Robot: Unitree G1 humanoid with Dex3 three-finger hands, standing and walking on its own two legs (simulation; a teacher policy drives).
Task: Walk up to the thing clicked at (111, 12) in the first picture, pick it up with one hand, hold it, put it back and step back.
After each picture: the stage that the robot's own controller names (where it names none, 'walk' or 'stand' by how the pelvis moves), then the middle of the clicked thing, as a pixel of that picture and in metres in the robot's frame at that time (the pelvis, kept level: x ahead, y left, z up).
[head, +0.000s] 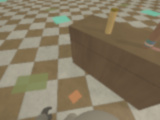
stand; (110, 21) +0.97 -0.15 +0.14
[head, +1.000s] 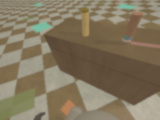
walk; (85, 23) +0.86 +0.14 +0.16
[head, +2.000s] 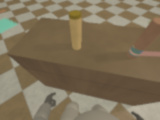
stand; (76, 33) +0.54 +0.16 +0.17
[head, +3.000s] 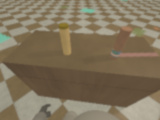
stand; (65, 40) +0.55 +0.24 +0.15
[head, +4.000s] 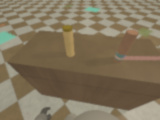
stand; (69, 42) +0.54 +0.22 +0.14
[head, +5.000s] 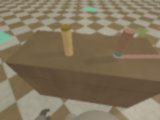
stand; (67, 41) +0.55 +0.23 +0.14
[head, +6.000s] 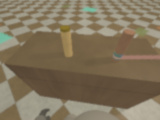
stand; (67, 42) +0.54 +0.23 +0.14
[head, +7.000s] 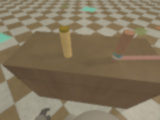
stand; (66, 43) +0.53 +0.23 +0.14
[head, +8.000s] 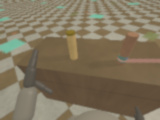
rise first; (72, 46) +0.54 +0.23 +0.14
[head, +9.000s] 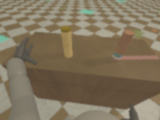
go down; (67, 43) +0.54 +0.21 +0.15
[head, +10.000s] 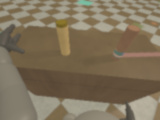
go down; (63, 39) +0.53 +0.21 +0.16
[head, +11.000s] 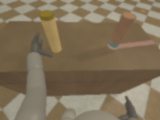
close in; (52, 35) +0.52 +0.24 +0.18
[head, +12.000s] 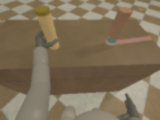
close; (49, 31) +0.54 +0.24 +0.19
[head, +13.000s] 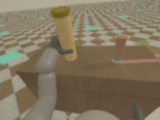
lift; (66, 38) +0.31 +0.14 +0.37
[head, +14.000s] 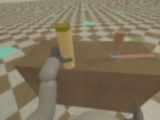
lift; (66, 49) +0.33 +0.16 +0.29
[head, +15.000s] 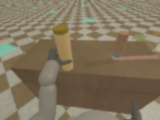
hold; (64, 51) +0.33 +0.17 +0.27
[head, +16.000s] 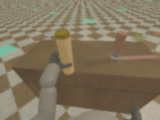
hold; (66, 55) +0.32 +0.17 +0.25
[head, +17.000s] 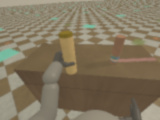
crouch; (69, 54) +0.33 +0.15 +0.26
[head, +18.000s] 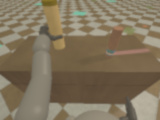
crouch; (55, 27) +0.47 +0.21 +0.32
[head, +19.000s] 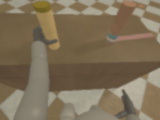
lower; (49, 30) +0.52 +0.22 +0.20
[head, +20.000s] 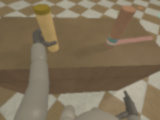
lower; (48, 32) +0.51 +0.23 +0.19
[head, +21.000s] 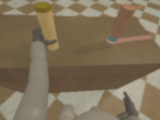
lower; (48, 30) +0.52 +0.23 +0.19
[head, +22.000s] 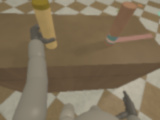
lower; (47, 28) +0.52 +0.23 +0.20
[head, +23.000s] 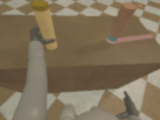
loosen; (47, 29) +0.52 +0.24 +0.20
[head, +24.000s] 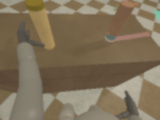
withdraw; (43, 29) +0.52 +0.24 +0.20
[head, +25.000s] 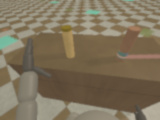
sink last; (68, 43) +0.51 +0.23 +0.17
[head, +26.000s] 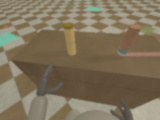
stand; (70, 40) +0.54 +0.23 +0.16
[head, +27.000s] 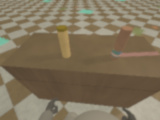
stand; (64, 43) +0.52 +0.24 +0.16
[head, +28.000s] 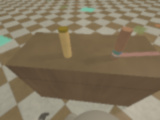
stand; (65, 43) +0.53 +0.24 +0.14
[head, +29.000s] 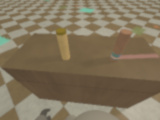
stand; (63, 45) +0.51 +0.24 +0.14
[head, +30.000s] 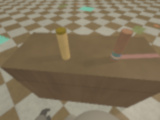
stand; (63, 45) +0.50 +0.24 +0.14
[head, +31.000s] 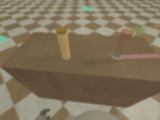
stand; (64, 45) +0.51 +0.24 +0.14
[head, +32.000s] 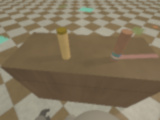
walk; (64, 45) +0.51 +0.24 +0.14
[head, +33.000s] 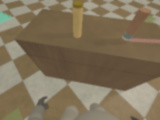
walk; (77, 21) +0.68 +0.18 +0.15
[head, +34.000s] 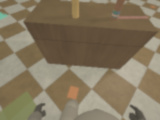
walk; (75, 3) +0.95 +0.27 +0.16
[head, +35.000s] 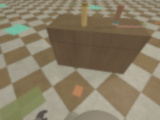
stand; (84, 15) +1.15 +0.19 +0.15
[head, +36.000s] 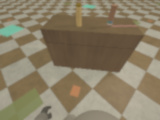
stand; (78, 15) +1.14 +0.23 +0.14
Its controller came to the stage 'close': yes
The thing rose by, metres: 0.21
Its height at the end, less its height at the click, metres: +0.00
